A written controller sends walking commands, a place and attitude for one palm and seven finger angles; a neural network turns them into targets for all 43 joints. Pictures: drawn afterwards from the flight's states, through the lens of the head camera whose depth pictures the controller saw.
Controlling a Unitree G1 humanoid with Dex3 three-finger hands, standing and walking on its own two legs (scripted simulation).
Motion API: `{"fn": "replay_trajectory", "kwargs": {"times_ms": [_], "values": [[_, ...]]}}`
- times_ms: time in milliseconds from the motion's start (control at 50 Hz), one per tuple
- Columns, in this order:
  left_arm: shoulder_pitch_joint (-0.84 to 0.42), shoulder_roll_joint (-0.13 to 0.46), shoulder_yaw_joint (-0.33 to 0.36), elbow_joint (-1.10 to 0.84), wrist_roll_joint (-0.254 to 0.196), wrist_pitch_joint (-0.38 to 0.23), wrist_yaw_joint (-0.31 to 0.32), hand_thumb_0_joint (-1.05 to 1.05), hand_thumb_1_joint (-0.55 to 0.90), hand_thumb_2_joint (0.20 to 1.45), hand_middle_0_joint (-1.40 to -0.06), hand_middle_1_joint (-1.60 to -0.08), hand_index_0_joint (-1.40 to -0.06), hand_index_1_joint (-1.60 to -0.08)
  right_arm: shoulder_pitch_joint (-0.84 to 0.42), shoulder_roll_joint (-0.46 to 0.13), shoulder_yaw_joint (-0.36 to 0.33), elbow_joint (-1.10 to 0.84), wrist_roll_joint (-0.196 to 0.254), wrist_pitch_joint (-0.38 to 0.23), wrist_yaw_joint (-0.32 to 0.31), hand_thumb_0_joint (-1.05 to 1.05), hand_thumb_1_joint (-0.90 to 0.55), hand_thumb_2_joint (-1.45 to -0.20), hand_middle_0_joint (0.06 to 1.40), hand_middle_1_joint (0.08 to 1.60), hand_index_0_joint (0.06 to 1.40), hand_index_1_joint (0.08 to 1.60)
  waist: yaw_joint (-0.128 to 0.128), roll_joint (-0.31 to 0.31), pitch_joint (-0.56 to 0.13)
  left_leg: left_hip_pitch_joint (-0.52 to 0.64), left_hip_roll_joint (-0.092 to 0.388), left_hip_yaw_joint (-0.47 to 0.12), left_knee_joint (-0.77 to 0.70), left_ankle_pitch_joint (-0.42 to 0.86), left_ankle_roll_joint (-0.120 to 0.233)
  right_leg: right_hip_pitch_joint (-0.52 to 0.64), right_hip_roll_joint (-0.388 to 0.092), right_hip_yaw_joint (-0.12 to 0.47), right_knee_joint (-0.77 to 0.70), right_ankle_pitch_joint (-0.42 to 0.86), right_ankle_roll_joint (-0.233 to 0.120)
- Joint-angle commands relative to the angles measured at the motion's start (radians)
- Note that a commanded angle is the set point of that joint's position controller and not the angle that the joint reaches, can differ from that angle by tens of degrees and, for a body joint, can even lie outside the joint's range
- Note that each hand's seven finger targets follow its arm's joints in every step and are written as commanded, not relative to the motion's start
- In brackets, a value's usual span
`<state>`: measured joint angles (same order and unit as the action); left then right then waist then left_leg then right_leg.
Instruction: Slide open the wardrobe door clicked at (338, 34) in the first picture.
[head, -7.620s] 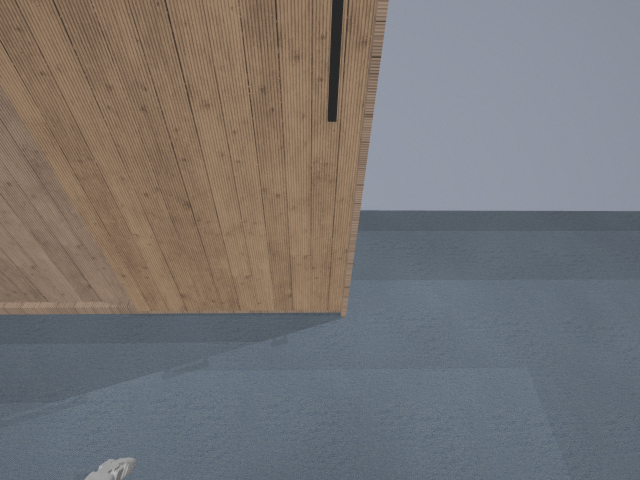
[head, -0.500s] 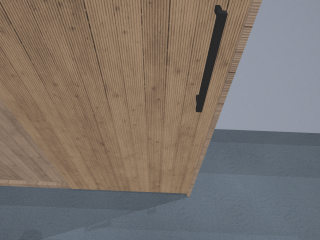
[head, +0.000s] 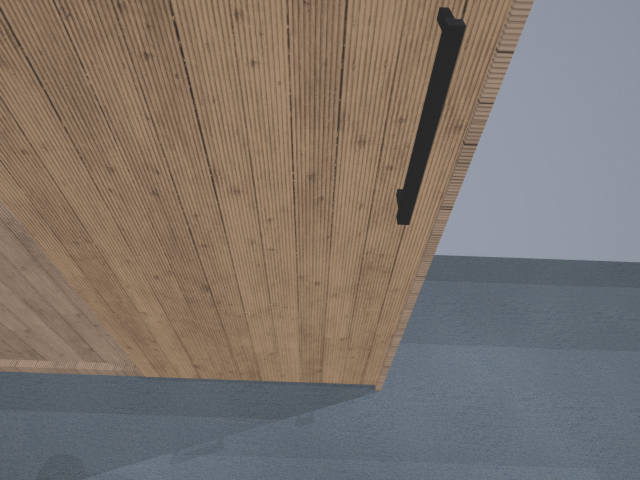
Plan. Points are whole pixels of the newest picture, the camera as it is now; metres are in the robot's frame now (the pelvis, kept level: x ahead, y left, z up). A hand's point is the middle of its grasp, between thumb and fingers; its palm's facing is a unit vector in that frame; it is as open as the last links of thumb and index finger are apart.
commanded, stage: raise the hand with hooked fingers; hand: right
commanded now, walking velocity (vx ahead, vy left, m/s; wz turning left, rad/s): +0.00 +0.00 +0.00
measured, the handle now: (420, 133) +0.48 -0.09 +0.20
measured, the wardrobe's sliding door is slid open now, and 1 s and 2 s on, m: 0.00 0.00 0.00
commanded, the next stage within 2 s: none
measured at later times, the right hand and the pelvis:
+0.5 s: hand out of the picture +0.14 -0.19 -0.01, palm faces +0.12 +0.99 -0.01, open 8.8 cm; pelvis -0.02 +0.00 -0.05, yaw -1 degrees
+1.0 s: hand (584, 395) +0.20 -0.24 +0.10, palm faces +0.05 +0.99 -0.09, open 11.8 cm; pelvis -0.01 -0.02 -0.02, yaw -1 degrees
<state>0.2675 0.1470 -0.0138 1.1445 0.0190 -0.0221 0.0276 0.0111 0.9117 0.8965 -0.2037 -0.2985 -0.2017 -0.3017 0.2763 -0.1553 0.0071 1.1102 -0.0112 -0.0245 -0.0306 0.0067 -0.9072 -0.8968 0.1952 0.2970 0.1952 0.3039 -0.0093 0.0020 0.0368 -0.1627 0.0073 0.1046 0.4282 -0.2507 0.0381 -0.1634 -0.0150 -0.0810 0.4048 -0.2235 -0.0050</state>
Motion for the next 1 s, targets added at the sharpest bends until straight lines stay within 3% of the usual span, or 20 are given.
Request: {"fn": "replay_trajectory", "kwargs": {"times_ms": [0,20,40,60,80,100,120,140,200,240,280,340,420,460,540,600,700,760,840,980], "values": [[0.053,0.095,0.016,-0.032,-0.005,-0.013,0.002,0.000,0.900,0.900,-0.200,-0.300,-0.200,-0.300,0.066,-0.110,-0.019,-0.034,0.000,-0.012,-0.004,0.000,-0.900,-0.900,0.200,0.300,0.200,0.300,0.000,0.014,0.020,0.004,0.126,-0.128,-0.094,0.142,0.008,-0.032,-0.093,0.091,-0.063,0.125,-0.018],[-0.048,0.111,0.021,-0.096,-0.017,-0.019,-0.004,0.000,0.900,0.900,-0.200,-0.300,-0.200,-0.300,0.152,-0.109,-0.016,0.005,-0.010,-0.023,-0.047,0.000,-0.900,-0.900,0.200,0.300,0.200,0.300,-0.035,0.042,0.028,-0.012,0.194,-0.212,-0.069,0.633,-0.039,-0.092,-0.093,0.045,0.173,0.106,0.011],[-0.023,0.299,0.035,-0.444,-0.065,-0.164,0.042,0.000,0.900,0.900,-0.200,-0.300,-0.200,-0.300,-0.614,-0.337,-0.124,-1.519,0.215,-0.251,-0.022,0.000,-0.877,-0.890,0.202,0.315,0.202,0.315,0.099,-0.145,-0.458,0.075,0.083,-0.128,0.010,0.407,-0.015,0.171,0.019,0.069,0.016,0.187,-0.030],[-0.118,0.196,0.011,-0.416,-0.071,-0.235,0.084,0.000,0.900,0.900,-0.200,-0.300,-0.200,-0.300,-0.460,-0.438,-0.233,-1.476,0.156,-0.247,-0.084,0.000,-0.853,-0.880,0.203,0.330,0.203,0.330,0.033,-0.235,-0.374,0.026,0.027,-0.114,0.039,0.213,-0.007,0.175,0.000,0.020,0.026,0.186,-0.021],[-0.086,0.170,0.024,-0.441,-0.055,-0.282,0.073,0.000,0.900,0.900,-0.200,-0.300,-0.200,-0.300,0.050,-0.088,-0.030,-1.235,0.154,-0.126,-0.083,0.000,-0.830,-0.870,0.205,0.345,0.205,0.345,0.016,-0.236,-0.295,-0.016,0.011,-0.025,0.069,0.116,0.000,0.090,-0.011,0.049,-0.008,0.201,-0.014],[-0.081,0.179,0.025,-0.404,-0.076,-0.293,0.074,0.000,0.900,0.900,-0.200,-0.300,-0.200,-0.300,0.124,0.013,-0.003,-1.116,0.185,-0.077,-0.080,0.000,-0.807,-0.860,0.207,0.360,0.207,0.360,0.031,-0.106,-0.163,-0.098,0.007,-0.010,0.051,0.090,-0.014,0.016,-0.004,0.073,0.023,0.138,-0.011],[-0.097,0.218,0.043,-0.471,-0.072,-0.308,0.068,0.000,0.900,0.900,-0.200,-0.300,-0.200,-0.300,0.004,-0.021,-0.009,-1.215,0.203,-0.125,-0.061,0.000,-0.783,-0.850,0.208,0.375,0.208,0.375,0.065,-0.041,-0.036,-0.181,0.011,-0.009,0.037,0.030,-0.028,-0.059,0.001,0.097,0.056,0.055,-0.016],[-0.085,0.231,0.064,-0.483,-0.054,-0.318,0.063,0.000,0.900,0.900,-0.200,-0.300,-0.200,-0.300,0.023,-0.054,-0.052,-1.172,0.197,-0.180,-0.041,0.000,-0.760,-0.840,0.210,0.390,0.210,0.390,0.073,0.066,-0.034,-0.246,0.009,-0.008,0.043,-0.053,-0.034,-0.116,0.009,0.097,0.096,-0.002,-0.015],[-0.128,0.211,0.089,-0.572,-0.036,-0.321,0.021,0.000,0.900,0.900,-0.200,-0.300,-0.200,-0.300,0.392,0.046,-0.063,-0.964,0.237,-0.362,0.115,0.000,-0.690,-0.810,0.215,0.435,0.215,0.435,-0.026,0.267,-0.026,-0.334,0.003,-0.017,0.151,-0.153,-0.027,-0.322,0.022,0.075,0.220,-0.052,0.008],[-0.155,0.222,0.109,-0.626,-0.038,-0.306,-0.011,0.000,0.900,0.900,-0.200,-0.300,-0.200,-0.300,0.451,-0.008,-0.126,-0.952,0.272,-0.497,0.254,0.000,-0.643,-0.790,0.218,0.465,0.218,0.465,-0.035,0.265,-0.056,-0.327,0.018,-0.067,0.212,-0.100,-0.027,-0.422,0.033,0.059,0.309,-0.061,0.020],[-0.172,0.238,0.119,-0.697,-0.049,-0.283,-0.030,0.000,0.900,0.900,-0.200,-0.300,-0.200,-0.300,0.441,-0.139,-0.247,-0.989,0.285,-0.550,0.366,0.000,-0.597,-0.770,0.222,0.495,0.222,0.495,-0.056,0.144,-0.137,-0.261,0.046,-0.113,0.262,0.018,-0.016,-0.441,0.048,0.041,0.364,-0.016,0.014],[-0.195,0.215,0.106,-0.784,-0.060,-0.248,-0.007,0.000,0.900,0.900,-0.200,-0.300,-0.200,-0.300,0.359,-0.169,-0.291,-1.206,0.323,-0.475,0.370,0.000,-0.527,-0.740,0.227,0.540,0.227,0.540,-0.068,0.044,-0.252,-0.228,0.047,-0.132,0.279,0.054,-0.031,-0.420,0.052,0.017,0.372,0.011,-0.004],[-0.117,0.190,0.090,-0.790,-0.050,-0.227,0.017,0.000,0.900,0.900,-0.200,-0.300,-0.200,-0.300,0.179,-0.167,-0.269,-1.487,0.312,-0.482,0.279,0.000,-0.433,-0.700,0.233,0.600,0.233,0.600,-0.004,-0.098,-0.273,-0.297,0.013,-0.101,0.292,0.084,-0.026,-0.321,0.022,0.057,0.380,0.046,-0.021],[-0.082,0.199,0.073,-0.771,-0.041,-0.237,0.025,0.000,0.900,0.900,-0.200,-0.300,-0.200,-0.300,0.053,-0.165,-0.207,-1.564,0.294,-0.521,0.268,0.000,-0.387,-0.680,0.237,0.630,0.237,0.630,0.051,-0.072,-0.241,-0.347,-0.002,-0.085,0.299,0.086,-0.024,-0.304,0.011,0.085,0.393,0.047,-0.029],[-0.093,0.222,0.055,-0.735,-0.062,-0.271,0.045,0.000,0.900,0.900,-0.200,-0.300,-0.200,-0.300,0.012,-0.202,-0.189,-1.451,0.298,-0.495,0.339,0.000,-0.293,-0.640,0.243,0.690,0.243,0.690,0.077,-0.065,-0.169,-0.382,0.002,-0.111,0.223,-0.092,-0.026,-0.330,0.004,0.105,0.378,-0.079,-0.028],[-0.109,0.228,0.043,-0.728,-0.077,-0.287,0.060,0.000,0.900,0.900,-0.200,-0.300,-0.200,-0.300,0.013,-0.257,-0.246,-1.387,0.321,-0.379,0.392,0.000,-0.223,-0.610,0.248,0.735,0.248,0.735,0.038,-0.070,-0.211,-0.295,0.013,-0.125,0.171,-0.118,-0.026,-0.301,0.004,0.110,0.330,-0.078,-0.029],[-0.150,0.204,0.027,-0.724,-0.077,-0.305,0.064,0.000,0.900,0.900,-0.200,-0.300,-0.200,-0.300,0.063,-0.301,-0.388,-1.365,0.376,-0.225,0.370,0.000,-0.107,-0.560,0.257,0.810,0.257,0.810,-0.027,-0.009,-0.247,-0.157,0.017,-0.083,0.146,0.020,-0.034,-0.254,0.002,0.114,0.251,0.029,-0.023],[-0.154,0.203,0.021,-0.720,-0.070,-0.326,0.059,0.000,0.900,0.900,-0.200,-0.300,-0.200,-0.300,0.052,-0.302,-0.416,-1.375,0.395,-0.205,0.350,0.000,-0.037,-0.530,0.262,0.855,0.262,0.855,-0.040,0.029,-0.226,-0.125,0.010,-0.064,0.138,0.071,-0.034,-0.236,0.002,0.117,0.217,0.065,-0.021],[-0.130,0.214,0.020,-0.709,-0.076,-0.360,0.051,0.000,0.900,0.900,-0.200,-0.300,-0.200,-0.300,0.008,-0.290,-0.382,-1.436,0.380,-0.195,0.352,0.000,0.057,-0.490,0.268,0.915,0.268,0.915,-0.028,-0.042,-0.219,-0.142,0.003,-0.038,0.128,0.086,-0.033,-0.168,0.002,0.106,0.176,0.072,-0.021],[-0.126,0.235,0.016,-0.690,-0.083,-0.380,0.072,0.000,0.900,0.900,-0.200,-0.300,-0.200,-0.300,-0.148,-0.382,-0.452,-1.466,0.382,-0.120,0.360,0.000,0.220,-0.420,0.280,1.020,0.280,1.020,-0.036,-0.049,-0.192,-0.094,0.001,-0.029,0.079,0.105,-0.026,-0.083,0.001,0.116,0.114,0.094,-0.024]]}}
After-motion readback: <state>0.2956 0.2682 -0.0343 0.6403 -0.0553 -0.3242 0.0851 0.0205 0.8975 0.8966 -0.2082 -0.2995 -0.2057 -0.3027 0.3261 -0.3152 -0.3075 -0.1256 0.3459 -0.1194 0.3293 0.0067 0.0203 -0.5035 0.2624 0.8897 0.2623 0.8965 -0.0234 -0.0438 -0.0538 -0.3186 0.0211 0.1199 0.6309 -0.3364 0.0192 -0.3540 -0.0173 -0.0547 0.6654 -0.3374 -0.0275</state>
